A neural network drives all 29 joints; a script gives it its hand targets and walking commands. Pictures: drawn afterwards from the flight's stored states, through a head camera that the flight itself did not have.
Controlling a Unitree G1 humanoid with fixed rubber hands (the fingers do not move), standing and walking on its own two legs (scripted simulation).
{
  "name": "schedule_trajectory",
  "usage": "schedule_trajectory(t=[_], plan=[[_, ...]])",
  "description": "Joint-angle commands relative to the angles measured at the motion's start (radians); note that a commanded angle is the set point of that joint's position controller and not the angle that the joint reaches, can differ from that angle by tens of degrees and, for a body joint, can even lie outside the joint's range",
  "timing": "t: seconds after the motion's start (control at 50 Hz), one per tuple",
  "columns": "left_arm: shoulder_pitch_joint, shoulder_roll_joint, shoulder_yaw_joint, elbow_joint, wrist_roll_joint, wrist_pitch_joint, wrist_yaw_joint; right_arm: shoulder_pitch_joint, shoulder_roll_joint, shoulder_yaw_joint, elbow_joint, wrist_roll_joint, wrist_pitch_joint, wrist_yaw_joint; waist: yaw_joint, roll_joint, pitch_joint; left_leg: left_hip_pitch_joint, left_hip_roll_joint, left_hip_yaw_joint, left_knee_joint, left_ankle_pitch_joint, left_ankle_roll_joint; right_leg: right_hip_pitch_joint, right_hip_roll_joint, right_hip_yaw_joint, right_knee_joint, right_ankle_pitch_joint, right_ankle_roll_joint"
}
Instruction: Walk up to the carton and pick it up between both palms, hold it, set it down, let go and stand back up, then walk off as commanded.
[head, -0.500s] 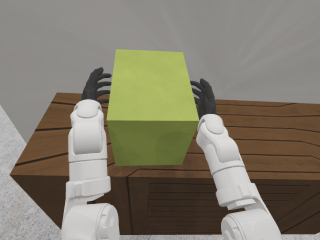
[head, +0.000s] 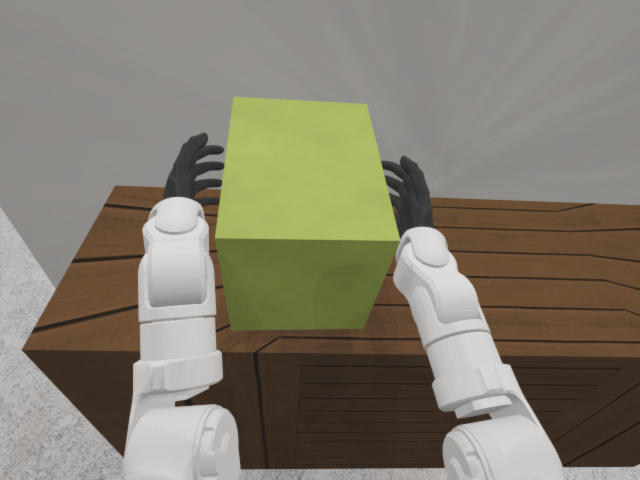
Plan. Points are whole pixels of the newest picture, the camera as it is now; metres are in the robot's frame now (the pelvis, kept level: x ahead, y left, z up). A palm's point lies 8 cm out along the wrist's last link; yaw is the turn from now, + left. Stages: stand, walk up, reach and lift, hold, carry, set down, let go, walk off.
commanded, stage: hold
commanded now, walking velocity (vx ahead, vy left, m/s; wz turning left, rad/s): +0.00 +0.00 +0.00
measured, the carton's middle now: (300, 215) +0.40 +0.01 +0.14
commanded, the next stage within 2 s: none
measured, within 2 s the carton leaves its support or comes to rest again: neither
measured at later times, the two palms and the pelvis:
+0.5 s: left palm (185, 201) +0.36 +0.14 +0.19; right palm (414, 222) +0.35 -0.13 +0.17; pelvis +0.00 +0.00 +0.00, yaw +0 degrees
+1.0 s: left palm (181, 204) +0.36 +0.14 +0.19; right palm (411, 222) +0.35 -0.12 +0.17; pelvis +0.01 +0.00 +0.00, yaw +1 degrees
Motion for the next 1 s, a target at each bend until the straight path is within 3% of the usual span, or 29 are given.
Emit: schedule_trajectory(t=[0.0,0.06,0.08,0.12,0.16,0.22,0.24,0.26,0.28,0.3,0.36,0.38,0.44,0.5,0.58,0.6,0.62,0.66,0.68,0.7,0.72,0.74,0.76,0.78,0.84,0.86,0.9,0.94,0.98], plan=[[-0.535,-0.467,-0.394,-0.03,-0.173,-0.053,-0.148,-0.818,0.45,0.343,-0.303,0.045,-0.083,0.106,-0.017,0.064,-0.379,-0.017,-0.06,0.074,-0.053,0.223,0.005,0.146,0.058,-0.034,-0.019,0.102,0.033],[-0.526,-0.471,-0.44,-0.094,-0.186,-0.059,-0.135,-0.814,0.433,0.374,-0.341,0.063,-0.096,0.105,-0.006,0.11,-0.477,0.032,-0.058,0.064,-0.019,0.341,-0.011,0.16,0.061,-0.035,0.0,0.191,0.041],[-0.543,-0.48,-0.434,-0.076,-0.175,-0.058,-0.132,-0.816,0.444,0.367,-0.323,0.072,-0.093,0.105,-0.003,0.121,-0.472,0.011,-0.059,0.067,-0.026,0.3,-0.009,0.154,0.067,-0.031,0.0,0.143,0.036],[-0.525,-0.461,-0.407,-0.056,-0.168,-0.053,-0.133,-0.79,0.443,0.354,-0.283,0.059,-0.082,0.106,0.001,0.088,-0.428,-0.016,-0.058,0.069,-0.046,0.243,0.002,0.156,0.065,-0.035,0.001,0.125,0.039],[-0.527,-0.449,-0.387,-0.036,-0.159,-0.06,-0.142,-0.754,0.435,0.334,-0.222,0.037,-0.07,0.109,-0.017,0.089,-0.386,-0.029,-0.057,0.07,-0.06,0.209,0.007,0.156,0.052,-0.024,-0.013,0.115,0.038],[-0.56,-0.461,-0.424,-0.062,-0.191,-0.069,-0.145,-0.824,0.458,0.37,-0.321,0.059,-0.097,0.104,-0.015,0.083,-0.454,-0.011,-0.069,0.08,-0.039,0.236,-0.001,0.164,0.059,-0.036,-0.01,0.157,0.045],[-0.53,-0.458,-0.404,-0.019,-0.167,-0.058,-0.146,-0.803,0.426,0.345,-0.277,0.045,-0.085,0.105,-0.019,0.09,-0.385,-0.022,-0.063,0.069,-0.046,0.232,0.002,0.134,0.058,-0.033,-0.015,0.124,0.039],[-0.502,-0.46,-0.399,-0.056,-0.157,-0.061,-0.144,-0.767,0.448,0.356,-0.283,0.048,-0.085,0.103,-0.009,0.094,-0.402,-0.004,-0.06,0.072,-0.039,0.266,0.001,0.155,0.06,-0.033,-0.007,0.151,0.037],[-0.499,-0.457,-0.387,-0.018,-0.157,-0.056,-0.145,-0.785,0.446,0.349,-0.271,0.052,-0.083,0.102,-0.011,0.07,-0.402,-0.005,-0.06,0.072,-0.045,0.236,0.006,0.151,0.06,-0.029,-0.014,0.143,0.043],[-0.546,-0.472,-0.415,-0.07,-0.158,-0.064,-0.145,-0.769,0.455,0.347,-0.25,0.056,-0.083,0.107,-0.015,0.107,-0.406,-0.016,-0.059,0.071,-0.049,0.238,-0.003,0.142,0.063,-0.033,-0.008,0.111,0.037],[-0.519,-0.462,-0.385,-0.02,-0.158,-0.061,-0.145,-0.796,0.458,0.355,-0.267,0.061,-0.09,0.104,-0.005,0.07,-0.41,-0.01,-0.062,0.08,-0.048,0.226,0.01,0.154,0.054,-0.025,-0.015,0.147,0.043],[-0.567,-0.481,-0.423,-0.075,-0.178,-0.074,-0.146,-0.791,0.464,0.351,-0.287,0.04,-0.092,0.106,-0.028,0.09,-0.434,-0.014,-0.065,0.077,-0.041,0.236,0.004,0.161,0.051,-0.031,-0.005,0.146,0.041],[-0.536,-0.464,-0.379,-0.017,-0.148,-0.058,-0.138,-0.792,0.453,0.336,-0.253,0.037,-0.082,0.11,-0.005,0.074,-0.388,-0.047,-0.061,0.077,-0.065,0.18,0.013,0.15,0.052,-0.027,-0.008,0.104,0.04],[-0.515,-0.468,-0.411,-0.063,-0.174,-0.063,-0.144,-0.805,0.457,0.375,-0.308,0.072,-0.093,0.103,-0.003,0.064,-0.448,0.012,-0.056,0.071,-0.04,0.278,0.003,0.16,0.069,-0.038,-0.005,0.162,0.042],[-0.538,-0.48,-0.429,-0.073,-0.169,-0.062,-0.132,-0.801,0.45,0.37,-0.313,0.07,-0.096,0.106,-0.01,0.117,-0.433,-0.003,-0.059,0.071,-0.033,0.282,-0.005,0.158,0.058,-0.029,-0.004,0.156,0.038],[-0.513,-0.482,-0.416,-0.059,-0.174,-0.057,-0.136,-0.834,0.457,0.372,-0.349,0.071,-0.093,0.103,-0.006,0.081,-0.451,-0.003,-0.063,0.073,-0.037,0.257,0.008,0.161,0.055,-0.029,-0.014,0.146,0.038],[-0.519,-0.457,-0.414,-0.044,-0.168,-0.057,-0.135,-0.799,0.446,0.357,-0.313,0.06,-0.083,0.102,-0.019,0.095,-0.408,-0.026,-0.06,0.063,-0.045,0.218,0.004,0.155,0.054,-0.03,-0.014,0.134,0.039],[-0.535,-0.427,-0.366,-0.017,-0.137,-0.048,-0.143,-0.782,0.438,0.347,-0.252,0.054,-0.071,0.106,0.0,0.076,-0.345,-0.041,-0.063,0.08,-0.067,0.153,0.017,0.123,0.049,-0.025,-0.024,0.086,0.042],[-0.528,-0.456,-0.411,-0.087,-0.164,-0.062,-0.139,-0.737,0.468,0.353,-0.266,0.057,-0.078,0.106,-0.012,0.086,-0.414,-0.021,-0.06,0.077,-0.051,0.242,0.002,0.162,0.057,-0.029,-0.002,0.154,0.044],[-0.55,-0.461,-0.408,-0.039,-0.166,-0.06,-0.146,-0.756,0.448,0.328,-0.21,0.037,-0.071,0.106,-0.029,0.085,-0.372,-0.03,-0.058,0.07,-0.05,0.198,0.003,0.14,0.057,-0.033,-0.013,0.1,0.039],[-0.554,-0.484,-0.423,-0.093,-0.18,-0.065,-0.143,-0.792,0.462,0.373,-0.296,0.08,-0.089,0.108,-0.012,0.102,-0.448,0.011,-0.055,0.069,-0.034,0.316,-0.003,0.15,0.063,-0.027,-0.005,0.169,0.036],[-0.538,-0.471,-0.432,-0.099,-0.189,-0.07,-0.141,-0.763,0.45,0.375,-0.283,0.07,-0.088,0.104,-0.021,0.092,-0.467,0.027,-0.059,0.069,-0.02,0.346,-0.009,0.166,0.067,-0.034,0.002,0.205,0.042],[-0.518,-0.471,-0.427,-0.095,-0.176,-0.066,-0.141,-0.756,0.447,0.38,-0.277,0.078,-0.084,0.1,-0.01,0.113,-0.436,0.026,-0.063,0.071,-0.02,0.335,-0.019,0.173,0.066,-0.031,0.001,0.21,0.04],[-0.476,-0.472,-0.438,-0.101,-0.192,-0.058,-0.138,-0.783,0.458,0.405,-0.366,0.081,-0.092,0.097,-0.012,0.081,-0.458,0.032,-0.057,0.06,-0.005,0.365,-0.008,0.179,0.062,-0.027,0.006,0.246,0.043],[-0.502,-0.453,-0.426,-0.083,-0.185,-0.06,-0.141,-0.758,0.442,0.387,-0.324,0.059,-0.081,0.097,-0.024,0.069,-0.423,0.005,-0.061,0.069,-0.032,0.262,-0.001,0.155,0.059,-0.037,-0.008,0.172,0.045],[-0.495,-0.474,-0.458,-0.146,-0.191,-0.057,-0.138,-0.733,0.44,0.386,-0.337,0.079,-0.085,0.095,-0.019,0.117,-0.477,0.028,-0.056,0.066,-0.011,0.352,-0.017,0.167,0.069,-0.033,0.012,0.213,0.038],[-0.482,-0.468,-0.442,-0.139,-0.182,-0.053,-0.142,-0.726,0.452,0.39,-0.342,0.076,-0.076,0.09,-0.027,0.088,-0.433,0.027,-0.065,0.067,-0.006,0.346,-0.016,0.183,0.059,-0.028,0.011,0.283,0.046],[-0.506,-0.457,-0.446,-0.137,-0.179,-0.055,-0.145,-0.732,0.429,0.382,-0.326,0.072,-0.08,0.093,-0.031,0.112,-0.438,0.018,-0.061,0.067,-0.021,0.333,-0.019,0.179,0.062,-0.039,0.0,0.204,0.046],[-0.495,-0.485,-0.469,-0.151,-0.199,-0.059,-0.138,-0.761,0.443,0.41,-0.377,0.081,-0.086,0.096,-0.024,0.117,-0.46,0.034,-0.062,0.074,-0.013,0.358,-0.024,0.167,0.065,-0.037,-0.001,0.216,0.04]])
